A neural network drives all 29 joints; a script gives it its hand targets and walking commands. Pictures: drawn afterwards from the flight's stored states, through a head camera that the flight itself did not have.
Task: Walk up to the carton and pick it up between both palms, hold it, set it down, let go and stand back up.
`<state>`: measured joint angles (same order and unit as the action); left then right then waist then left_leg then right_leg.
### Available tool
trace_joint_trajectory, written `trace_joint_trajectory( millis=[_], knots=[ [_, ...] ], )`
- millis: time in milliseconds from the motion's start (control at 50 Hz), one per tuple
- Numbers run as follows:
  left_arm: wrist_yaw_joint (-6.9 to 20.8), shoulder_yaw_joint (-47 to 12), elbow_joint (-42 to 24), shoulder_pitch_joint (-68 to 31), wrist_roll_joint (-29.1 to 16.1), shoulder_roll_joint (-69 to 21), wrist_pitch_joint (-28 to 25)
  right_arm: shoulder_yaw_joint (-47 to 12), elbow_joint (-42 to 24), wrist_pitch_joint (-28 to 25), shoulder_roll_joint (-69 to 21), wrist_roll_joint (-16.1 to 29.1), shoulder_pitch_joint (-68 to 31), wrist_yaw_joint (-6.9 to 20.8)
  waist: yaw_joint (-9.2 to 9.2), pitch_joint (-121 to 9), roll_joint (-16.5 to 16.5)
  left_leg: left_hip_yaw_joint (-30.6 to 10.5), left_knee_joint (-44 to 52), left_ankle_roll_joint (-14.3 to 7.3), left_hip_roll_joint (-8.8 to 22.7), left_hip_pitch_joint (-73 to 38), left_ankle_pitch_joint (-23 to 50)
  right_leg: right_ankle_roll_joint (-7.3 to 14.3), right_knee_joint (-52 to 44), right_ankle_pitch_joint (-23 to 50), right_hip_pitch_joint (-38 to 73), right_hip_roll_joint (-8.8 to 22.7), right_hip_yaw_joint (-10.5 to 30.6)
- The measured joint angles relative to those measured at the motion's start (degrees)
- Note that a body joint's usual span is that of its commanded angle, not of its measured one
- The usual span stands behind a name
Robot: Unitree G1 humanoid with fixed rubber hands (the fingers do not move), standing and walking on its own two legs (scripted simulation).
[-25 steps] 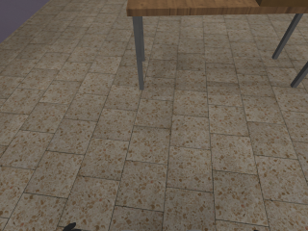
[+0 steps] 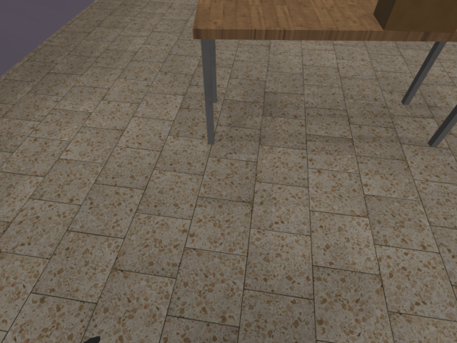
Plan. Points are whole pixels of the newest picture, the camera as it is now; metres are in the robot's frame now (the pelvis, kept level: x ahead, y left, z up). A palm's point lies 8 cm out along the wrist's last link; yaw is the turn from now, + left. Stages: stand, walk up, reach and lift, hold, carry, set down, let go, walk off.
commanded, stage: walk up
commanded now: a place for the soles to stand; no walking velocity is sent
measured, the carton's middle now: out of the picture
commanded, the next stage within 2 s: none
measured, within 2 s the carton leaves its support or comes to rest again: neither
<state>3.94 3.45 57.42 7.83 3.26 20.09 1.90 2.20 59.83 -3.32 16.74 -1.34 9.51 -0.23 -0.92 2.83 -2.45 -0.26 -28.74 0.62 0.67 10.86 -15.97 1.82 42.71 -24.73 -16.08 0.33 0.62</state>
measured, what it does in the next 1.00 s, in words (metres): walks ahead: right foot, then left foot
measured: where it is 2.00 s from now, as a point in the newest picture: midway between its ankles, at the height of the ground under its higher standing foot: (356, 266)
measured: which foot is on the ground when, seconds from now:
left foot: down 0.00-0.18, up 0.20-0.36, down 0.38-0.76, up 0.78-0.98, down 1.00-1.00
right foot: up 0.00-0.14, down 0.16-0.40, up 0.42-0.70, down 0.72-1.00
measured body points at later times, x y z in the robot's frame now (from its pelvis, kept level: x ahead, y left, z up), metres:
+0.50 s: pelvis +0.13 -0.10 -0.04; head +0.12 -0.06 +0.41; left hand +0.17 +0.21 -0.18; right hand +0.18 -0.44 -0.11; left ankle +0.13 +0.00 -0.73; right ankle +0.09 -0.23 -0.69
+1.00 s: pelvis +0.29 -0.24 -0.05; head +0.32 -0.22 +0.40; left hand +0.42 +0.07 -0.16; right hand +0.36 -0.58 -0.14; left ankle +0.35 -0.14 -0.73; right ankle +0.32 -0.34 -0.73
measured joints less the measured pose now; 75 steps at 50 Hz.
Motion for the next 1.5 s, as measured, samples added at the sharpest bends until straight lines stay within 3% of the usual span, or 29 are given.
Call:
trace_joint_trajectory(
  millis=[60, 160, 200, 240, 280, 320, 380, 400, 460, 520, 640, 720, 760, 820, 860, 960, 1000, 1020, 1060, 1100, 1160, 1220, 1300, 1320, 1360, 1400, 1440, 1500],
  knots=[
    [1.39, 1.55, -2.66, 1.27, 0.16, 2.92, 0.19, 0.96, -2.08, -1.24, 1.07, -0.46, 3.19, -0.80, -0.01, -0.14, -2.07, 0.55, -1.40, 1.25, -0.13, -0.11, -1.29, -0.50, 9.30, -0.06, -5.28, 2.45, 1.95],
    [3.16, 4.08, -4.96, 3.69, 0.03, 6.23, 0.28, 2.56, -3.23, -0.71, 5.51, -1.57, 6.54, -0.80, -0.32, -0.11, -1.60, 0.77, -8.03, 2.20, 3.16, -0.17, -7.22, -0.75, 2.55, -1.06, -5.59, 5.50, 1.57],
    [3.04, 4.81, -5.67, 4.57, 0.10, 6.78, -0.54, 2.87, -3.20, -0.02, 7.69, -1.68, 7.42, -0.96, -0.36, 0.15, 0.56, -1.33, -15.94, -0.26, 5.49, 2.03, -13.36, -2.80, 2.71, 4.63, -4.91, 3.76, -0.85],
    [2.71, 4.76, -6.69, 5.54, -0.23, 7.02, -1.28, 2.95, -2.03, 0.95, 8.69, -1.09, 7.79, -1.47, -0.77, -0.23, 0.98, -3.83, -27.86, -2.20, 3.63, 7.09, -17.95, -3.14, 5.83, 1.68, -5.24, 2.84, -2.21],
    [2.31, 4.25, -7.31, 6.44, -0.84, 6.25, -1.24, 2.88, -0.84, 1.06, 9.45, -0.30, 7.52, -1.34, -1.39, 0.01, 1.57, -2.59, -34.85, -3.06, 2.50, 10.96, -16.76, -2.32, 5.81, -0.31, -3.65, 1.93, -3.30],
    [1.94, 3.56, -7.52, 7.51, -0.78, 5.45, -0.91, 2.74, -0.41, 0.47, 9.67, 0.38, 7.22, -0.84, -1.70, 0.28, 1.57, 0.82, -33.42, -3.22, 2.23, 12.58, -15.82, -1.60, 5.23, -1.13, -1.72, 1.47, -4.24],
    [1.78, 2.41, -7.76, 9.35, -0.55, 4.72, -0.01, 2.72, -1.37, -0.86, 9.07, 0.73, 7.10, -0.20, -1.79, 0.46, 0.51, 5.40, -22.02, -3.40, 1.05, 11.28, -11.82, -1.37, 5.38, -3.52, 0.52, 1.14, -5.05],
    [1.64, 2.22, -7.86, 10.16, -0.49, 4.70, 0.44, 2.75, -2.24, -1.63, 8.63, 0.50, 7.08, -0.24, -1.90, 0.63, -0.56, 5.76, -20.06, -3.55, 0.28, 10.31, -7.53, -0.88, 7.01, -4.80, 0.50, 1.19, -4.24],
    [0.68, 1.66, -6.40, 11.19, -0.41, 4.01, 2.32, 2.22, -5.47, -3.49, 6.94, 0.27, 8.07, -1.26, -0.67, 0.27, -3.38, 6.87, -21.24, -2.95, -0.06, 8.17, -9.82, -0.33, 19.60, -4.56, -3.43, -1.68, 3.09],
    [0.74, 1.41, -5.30, 9.66, -0.88, 3.54, 2.03, 1.47, -6.35, -3.63, 5.19, 0.08, 9.35, -2.03, -0.24, 0.39, -5.01, 7.05, -18.16, -1.42, 0.53, 4.10, -11.06, -1.36, 25.86, -0.08, -7.80, -1.16, 4.49],
    [2.34, 2.50, -8.13, 4.71, -1.36, 3.37, 0.85, 0.65, -7.48, -4.13, 4.34, -0.27, 10.76, -2.05, 0.37, 2.57, -4.90, 6.80, -14.65, 1.79, 3.62, -0.93, -12.69, -1.65, 15.82, 1.33, -14.09, 5.20, 1.50],
    [3.35, 3.19, -10.18, 1.18, -1.54, 4.35, 0.45, 0.66, -7.95, -3.54, 5.78, -0.18, 11.18, -2.09, 1.59, 3.75, -2.82, 5.87, -16.27, 4.59, 7.18, -2.90, -15.99, -0.16, 5.39, 5.62, -13.34, 6.24, -0.99],
    [3.27, 3.81, -11.52, -0.30, -1.59, 4.70, -0.39, 0.72, -7.27, -2.59, 6.80, -0.07, 11.01, -2.32, 1.67, 4.50, -0.43, 3.00, -23.83, 2.26, 9.94, -0.68, -16.62, -1.89, 6.74, 9.67, -12.62, 4.30, -3.38],
    [2.10, 3.71, -13.66, -0.72, -2.44, 5.49, -1.49, 0.74, -5.42, -0.59, 6.83, 1.17, 8.45, -2.73, 0.32, 4.34, -0.92, -3.03, -43.28, -2.27, 6.29, 8.19, -14.65, -1.53, 11.01, 4.21, -13.46, 3.05, -3.60],
    [1.17, 3.00, -14.03, -0.39, -2.67, 4.93, -1.67, 0.76, -5.15, -0.68, 7.30, 1.56, 6.87, -2.76, -0.23, 4.28, -0.36, -2.53, -47.77, -3.20, 5.06, 12.71, -12.84, -0.30, 10.63, 4.43, -12.25, 2.41, -4.31],
    [0.77, 1.03, -14.55, 1.99, -0.88, 3.65, -1.71, 0.95, -6.33, -2.48, 7.62, 1.29, 5.26, -1.85, -1.02, 3.77, 0.88, 4.25, -33.69, -3.52, 4.53, 17.57, -14.61, 0.84, 10.46, -0.11, -9.54, 0.79, -6.48],
    [0.87, 0.67, -15.07, 3.38, -0.55, 3.71, -1.26, 1.01, -6.86, -3.26, 7.24, 1.10, 5.59, -1.78, -1.58, 3.42, 0.29, 6.31, -25.90, -4.08, 3.24, 17.20, -11.04, 1.21, 11.57, -1.97, -9.00, 0.51, -6.95],
    [0.83, 0.74, -15.17, 4.31, -0.52, 4.09, -0.79, 1.04, -7.09, -3.79, 6.69, 0.78, 5.78, -1.85, -1.96, 3.29, -1.07, 6.55, -24.78, -3.85, 2.38, 16.47, -7.44, 1.42, 13.02, -3.22, -9.02, 0.79, -6.24],
    [0.38, 1.01, -14.15, 5.88, -0.27, 4.17, 0.66, 0.93, -8.57, -4.70, 6.07, 0.13, 7.16, -2.26, -1.34, 2.14, -2.93, 7.01, -25.78, -2.20, 1.91, 15.65, -8.61, 1.37, 18.73, -5.06, -10.50, 0.18, -3.18],
    [0.09, 0.90, -12.45, 6.31, -0.05, 4.11, 1.63, 0.69, -9.54, -4.85, 5.96, 0.09, 8.48, -2.88, -0.49, 1.56, -3.50, 6.75, -25.58, -0.88, 2.38, 13.82, -10.79, 0.00, 25.86, -6.06, -12.64, -0.66, -0.81],
    [0.35, 1.47, -11.13, 5.45, -0.46, 4.41, 1.69, 0.68, -9.94, -4.78, 5.89, -0.09, 9.98, -3.81, 0.38, 1.94, -4.23, 6.26, -24.07, 1.05, 3.67, 10.91, -11.89, -1.21, 31.00, -6.38, -16.24, 1.55, -0.30],
    [1.07, 2.30, -11.78, 3.33, -1.08, 4.85, 1.49, 0.77, -10.12, -4.74, 6.55, -0.25, 11.33, -3.98, 1.11, 3.00, -4.16, 5.01, -23.68, 2.73, 5.40, 9.54, -12.80, -1.18, 27.89, -5.53, -19.12, 4.60, 0.48],
    [2.03, 3.33, -13.21, 0.05, -1.53, 5.87, 0.99, 0.99, -9.86, -4.21, 7.98, -0.43, 12.57, -3.81, 1.97, 4.20, -3.29, 2.77, -24.85, 5.40, 8.58, 8.51, -14.91, -0.12, 16.68, -2.09, -19.02, 6.85, 0.65],
    [2.21, 3.59, -13.62, -0.48, -1.56, 6.17, 0.69, 1.02, -9.52, -3.83, 8.41, -0.54, 12.82, -3.79, 2.03, 4.20, -2.74, 1.87, -26.08, 5.21, 9.70, 8.59, -15.94, -0.13, 13.67, -0.20, -17.82, 6.63, -0.01],
    [2.06, 4.14, -14.61, -1.14, -1.39, 6.54, -0.50, 1.00, -8.15, -2.42, 9.11, -0.57, 12.41, -3.90, 1.67, 4.45, -1.34, -1.83, -33.71, 1.32, 11.14, 11.23, -15.86, -1.95, 15.99, 3.77, -17.88, 4.87, -2.23],
    [1.41, 3.88, -15.11, -0.78, -1.70, 6.77, -1.37, 1.10, -6.12, -0.59, 8.89, 0.15, 10.45, -4.34, 0.68, 3.74, -1.98, -5.53, -44.81, -1.71, 7.48, 15.70, -17.89, -1.94, 19.40, 0.66, -18.69, 4.02, -2.65],
    [0.68, 3.06, -14.52, -0.24, -2.11, 5.93, -1.45, 1.27, -4.68, -0.28, 8.99, 0.59, 8.31, -4.43, -0.01, 3.44, -1.40, -4.59, -50.16, -2.98, 5.82, 19.10, -15.50, -0.80, 19.47, -0.38, -17.35, 3.07, -3.76],
    [0.06, 1.65, -13.16, 1.16, -1.81, 4.32, -1.61, 1.37, -4.35, -1.38, 9.15, 0.83, 6.13, -3.66, -0.52, 3.48, -0.06, 0.85, -47.41, -3.55, 5.19, 21.74, -13.99, 0.49, 18.98, -2.32, -14.72, 1.93, -5.70]
  ],
)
